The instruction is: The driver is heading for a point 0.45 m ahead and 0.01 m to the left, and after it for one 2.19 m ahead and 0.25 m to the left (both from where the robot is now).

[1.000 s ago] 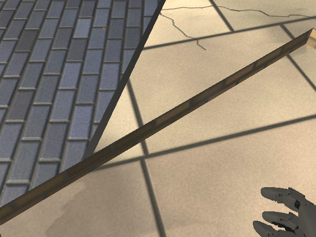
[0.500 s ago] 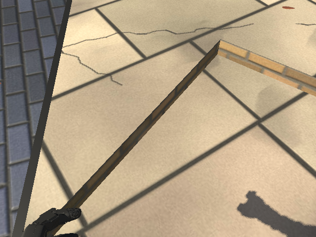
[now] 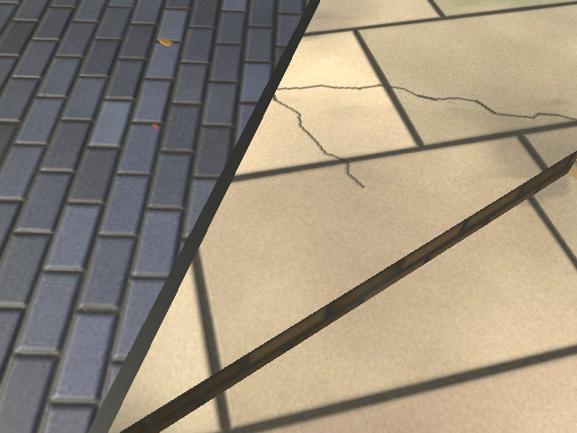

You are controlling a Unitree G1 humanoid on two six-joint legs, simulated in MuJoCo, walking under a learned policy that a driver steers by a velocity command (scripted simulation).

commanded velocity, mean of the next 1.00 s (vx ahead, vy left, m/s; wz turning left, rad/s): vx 0.02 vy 0.00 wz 0.22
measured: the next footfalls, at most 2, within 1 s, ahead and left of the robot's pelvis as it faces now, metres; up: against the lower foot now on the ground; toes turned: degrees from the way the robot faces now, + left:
left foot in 0.02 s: +0.08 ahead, +0.12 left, +0.00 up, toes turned +6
right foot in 0.48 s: +0.08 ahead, -0.12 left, +0.00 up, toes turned +12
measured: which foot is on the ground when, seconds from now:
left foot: up 0.00-0.00, down 0.02-1.00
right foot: down 0.00-0.02, up 0.04-0.46, down 0.48-1.00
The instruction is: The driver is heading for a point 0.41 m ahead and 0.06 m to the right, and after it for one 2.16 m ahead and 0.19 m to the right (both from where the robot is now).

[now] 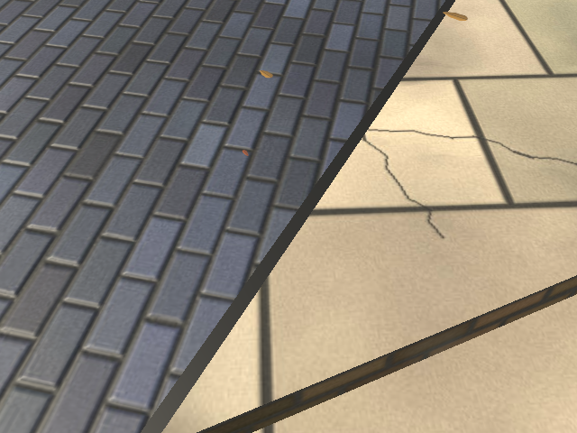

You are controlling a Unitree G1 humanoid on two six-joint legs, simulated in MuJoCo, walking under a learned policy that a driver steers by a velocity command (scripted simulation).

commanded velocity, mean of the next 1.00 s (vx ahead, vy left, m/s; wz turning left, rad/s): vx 0.21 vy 0.00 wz -0.27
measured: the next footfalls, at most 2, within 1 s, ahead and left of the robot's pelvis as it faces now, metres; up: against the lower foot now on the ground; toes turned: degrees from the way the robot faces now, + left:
right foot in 0.60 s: +0.36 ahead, -0.13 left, +0.00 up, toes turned -11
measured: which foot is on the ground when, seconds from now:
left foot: down 0.00-0.60, up 0.62-1.00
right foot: down 0.00-0.16, up 0.18-0.58, down 0.60-1.00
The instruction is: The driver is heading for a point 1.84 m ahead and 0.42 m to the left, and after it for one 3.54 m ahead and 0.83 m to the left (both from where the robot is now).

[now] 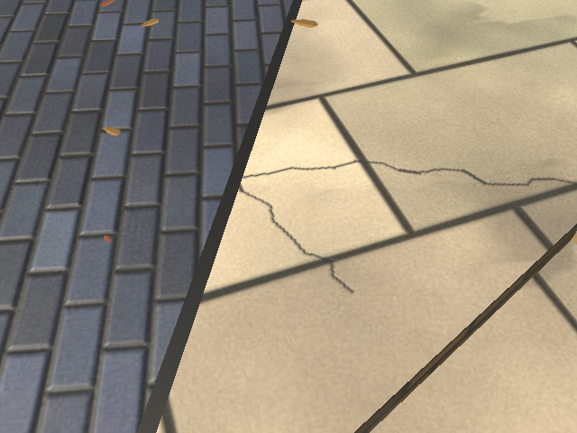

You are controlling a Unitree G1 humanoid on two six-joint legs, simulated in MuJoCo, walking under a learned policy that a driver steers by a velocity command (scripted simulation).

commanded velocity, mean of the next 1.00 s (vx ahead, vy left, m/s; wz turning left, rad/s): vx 0.03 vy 0.00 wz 0.33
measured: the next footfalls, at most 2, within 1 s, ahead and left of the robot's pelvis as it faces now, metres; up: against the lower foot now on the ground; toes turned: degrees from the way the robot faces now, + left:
left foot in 0.02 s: +0.06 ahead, +0.14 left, +0.00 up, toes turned +0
left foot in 0.60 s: -0.01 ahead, +0.14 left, +0.00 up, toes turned +19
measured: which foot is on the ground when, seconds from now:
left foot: up 0.00-0.00, down 0.02-0.30, up 0.32-0.58, down 0.60-1.00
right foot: down 0.00-0.62, up 0.64-0.98, down 1.00-1.00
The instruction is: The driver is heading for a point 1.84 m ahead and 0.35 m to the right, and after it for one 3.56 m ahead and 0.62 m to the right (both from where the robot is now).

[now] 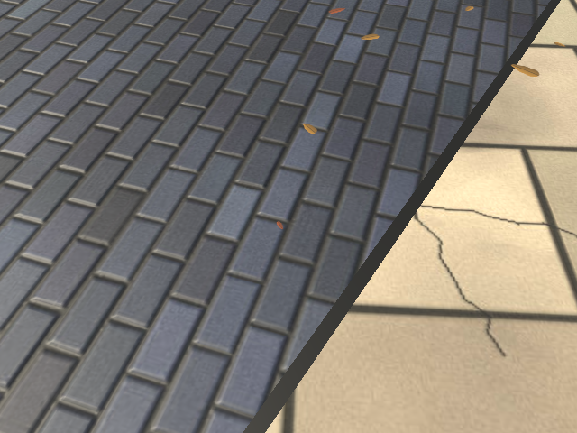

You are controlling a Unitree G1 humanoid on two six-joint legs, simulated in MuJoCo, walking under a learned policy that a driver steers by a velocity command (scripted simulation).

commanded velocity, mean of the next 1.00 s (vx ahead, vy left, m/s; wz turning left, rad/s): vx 0.44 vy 0.00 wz -0.18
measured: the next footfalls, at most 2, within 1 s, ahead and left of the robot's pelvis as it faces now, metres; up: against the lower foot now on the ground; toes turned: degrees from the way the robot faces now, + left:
right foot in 0.60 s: +0.26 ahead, -0.29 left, +0.00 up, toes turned -23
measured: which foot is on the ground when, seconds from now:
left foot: down 0.00-0.60, up 0.62-1.00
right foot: down 0.00-0.22, up 0.24-0.58, down 0.60-1.00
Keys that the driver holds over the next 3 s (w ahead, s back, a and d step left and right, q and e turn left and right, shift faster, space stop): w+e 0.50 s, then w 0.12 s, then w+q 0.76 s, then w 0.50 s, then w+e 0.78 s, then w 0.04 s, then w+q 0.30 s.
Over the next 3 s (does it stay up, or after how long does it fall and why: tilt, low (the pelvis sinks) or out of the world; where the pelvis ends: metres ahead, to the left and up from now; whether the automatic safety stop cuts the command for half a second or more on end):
stays up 1.46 -0.34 0.13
